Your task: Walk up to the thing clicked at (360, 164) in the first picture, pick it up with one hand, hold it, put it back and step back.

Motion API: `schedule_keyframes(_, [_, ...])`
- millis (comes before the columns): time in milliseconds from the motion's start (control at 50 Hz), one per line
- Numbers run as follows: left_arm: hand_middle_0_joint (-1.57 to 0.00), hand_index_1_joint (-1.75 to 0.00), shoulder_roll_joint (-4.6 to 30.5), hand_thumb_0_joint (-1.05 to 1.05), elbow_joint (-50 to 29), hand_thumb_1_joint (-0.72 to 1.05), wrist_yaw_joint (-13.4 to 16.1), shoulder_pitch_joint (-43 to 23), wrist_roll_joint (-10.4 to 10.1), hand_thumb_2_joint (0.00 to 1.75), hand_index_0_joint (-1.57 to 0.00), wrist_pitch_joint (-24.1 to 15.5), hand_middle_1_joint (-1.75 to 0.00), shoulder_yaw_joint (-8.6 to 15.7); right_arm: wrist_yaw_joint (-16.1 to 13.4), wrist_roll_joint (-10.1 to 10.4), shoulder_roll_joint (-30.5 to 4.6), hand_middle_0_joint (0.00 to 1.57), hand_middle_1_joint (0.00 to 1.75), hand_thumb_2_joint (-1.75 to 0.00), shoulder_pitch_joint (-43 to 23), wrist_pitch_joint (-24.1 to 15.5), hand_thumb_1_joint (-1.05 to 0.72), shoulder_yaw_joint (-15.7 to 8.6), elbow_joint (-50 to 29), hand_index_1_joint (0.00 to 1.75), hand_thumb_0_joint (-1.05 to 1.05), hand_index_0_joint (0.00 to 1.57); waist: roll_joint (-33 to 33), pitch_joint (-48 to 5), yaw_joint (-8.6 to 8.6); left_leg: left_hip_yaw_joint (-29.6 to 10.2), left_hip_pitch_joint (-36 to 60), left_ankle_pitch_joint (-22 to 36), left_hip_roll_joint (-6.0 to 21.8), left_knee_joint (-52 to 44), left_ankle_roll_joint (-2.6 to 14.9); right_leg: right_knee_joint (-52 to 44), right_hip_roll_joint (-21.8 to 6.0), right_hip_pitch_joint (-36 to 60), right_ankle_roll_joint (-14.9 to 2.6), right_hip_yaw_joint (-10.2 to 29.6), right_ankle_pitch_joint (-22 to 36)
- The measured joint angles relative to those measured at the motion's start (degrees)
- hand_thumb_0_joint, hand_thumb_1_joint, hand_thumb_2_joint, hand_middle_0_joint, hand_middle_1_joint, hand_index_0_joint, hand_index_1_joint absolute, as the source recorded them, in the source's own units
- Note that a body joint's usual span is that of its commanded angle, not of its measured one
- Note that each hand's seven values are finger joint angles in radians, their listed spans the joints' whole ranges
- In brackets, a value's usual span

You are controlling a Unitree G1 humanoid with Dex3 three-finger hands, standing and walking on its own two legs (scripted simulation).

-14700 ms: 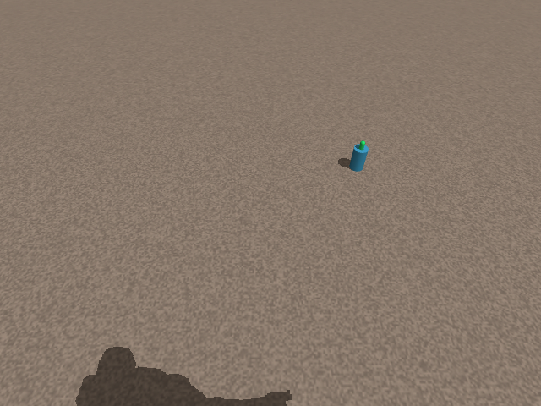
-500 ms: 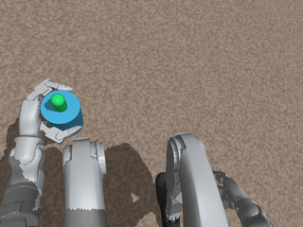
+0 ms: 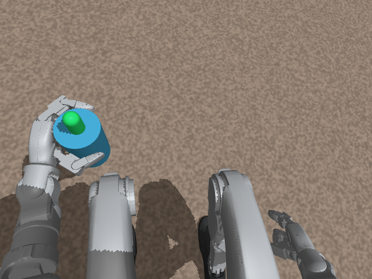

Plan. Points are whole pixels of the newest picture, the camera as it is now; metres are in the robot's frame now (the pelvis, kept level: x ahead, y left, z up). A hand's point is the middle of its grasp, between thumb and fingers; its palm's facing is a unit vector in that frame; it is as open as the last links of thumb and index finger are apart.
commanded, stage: settle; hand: left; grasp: from the side
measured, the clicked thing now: (83, 136) +0.39 +0.21 -0.04
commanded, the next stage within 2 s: lift in 0.20 s
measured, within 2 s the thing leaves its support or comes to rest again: neither
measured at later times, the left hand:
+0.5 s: hand (74, 132) +0.39 +0.22 -0.01, palm faces -0.02 -1.00 -0.05, open 10.9 cm
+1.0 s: hand (44, 112) +0.37 +0.21 +0.12, palm faces -0.03 -1.00 -0.04, open 10.9 cm
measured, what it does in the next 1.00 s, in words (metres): rises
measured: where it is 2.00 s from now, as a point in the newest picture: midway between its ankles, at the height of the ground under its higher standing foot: (170, 267)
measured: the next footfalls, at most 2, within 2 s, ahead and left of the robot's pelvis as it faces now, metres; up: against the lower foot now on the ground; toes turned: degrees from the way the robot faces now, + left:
none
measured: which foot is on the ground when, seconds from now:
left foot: down 0.00-1.00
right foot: down 0.00-1.00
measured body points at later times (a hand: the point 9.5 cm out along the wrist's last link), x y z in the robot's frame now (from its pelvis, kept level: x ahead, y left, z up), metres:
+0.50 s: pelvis +0.00 +0.00 +0.02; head +0.20 +0.05 +0.43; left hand +0.39 +0.27 +0.00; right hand +0.18 -0.25 -0.10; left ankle +0.09 +0.14 -0.33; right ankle +0.10 -0.12 -0.33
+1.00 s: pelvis +0.01 +0.00 +0.12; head +0.19 +0.04 +0.53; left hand +0.37 +0.26 +0.13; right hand +0.21 -0.24 +0.00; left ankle +0.09 +0.14 -0.33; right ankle +0.10 -0.12 -0.33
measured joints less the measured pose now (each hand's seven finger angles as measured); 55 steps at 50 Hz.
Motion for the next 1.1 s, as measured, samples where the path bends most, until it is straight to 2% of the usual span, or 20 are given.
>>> schedule_keyframes(400, [-0.66, -1.04, -0.8, -0.02, 2.3, -0.53, -1.2, -1.8, 0.7, 1.16, -0.67, 0.0, -1.02, 0.7, -0.6, 0.4, 1.1, 0.2, 0.3, -0.9, 1.1, -1.6, -0.91, -0.6, 0.6, 0.3, 0.0, 0.2, 0.4, -1.6, 0.18, 1.8, 2.2, 0.2, -0.3, -3.5, 0.56, -2.8, -0.7, 2.1, 0.16, 1.2, -0.4])
schedule_keyframes(640, [-0.66, -1.03, -1.3, -0.02, -3.7, -0.54, -3.8, 1.1, -0.9, 1.16, -0.67, 3.3, -1.02, -0.4, -1.7, 1.8, 1.2, 0.2, 0.3, -0.9, 2.0, -2.2, -0.92, -1.5, 0.4, 0.3, 0.0, 0.2, 1.0, -2.6, 0.87, 2.6, 5.7, 0.3, -0.1, -7.5, 0.51, -6.4, -0.8, 5.0, 0.01, 1.6, -0.3])
schedule_keyframes(900, [-0.66, -1.03, -2.5, -0.02, -14.7, -0.54, -1.5, 7.1, -2.4, 1.16, -0.67, 9.8, -1.01, -2.7, -3.4, 4.3, 1.7, 0.2, 0.3, -0.9, 2.9, -2.6, -0.91, -2.1, -1.8, 0.3, 0.01, 0.2, 1.9, -4.2, 2.0, 3.4, 14.4, 0.9, 0.3, -17.0, 0.77, -16.0, -1.0, 13.6, -0.06, 1.5, 0.6])
schedule_keyframes(1100, [-0.67, -1.03, -3.3, -0.02, -22.0, -0.54, 1.6, 12.6, -2.2, 1.16, -0.68, 14.4, -1.01, -5.2, -4.8, 5.6, 2.5, 0.2, 0.3, -0.89, 3.9, -3.2, -0.9, -2.2, -2.8, 0.3, 0.01, 0.2, 2.4, -4.8, 2.53, 4.1, 26.0, 1.4, 0.5, -27.1, 1.0, -26.4, -1.3, 25.3, -0.02, 1.3, 1.4])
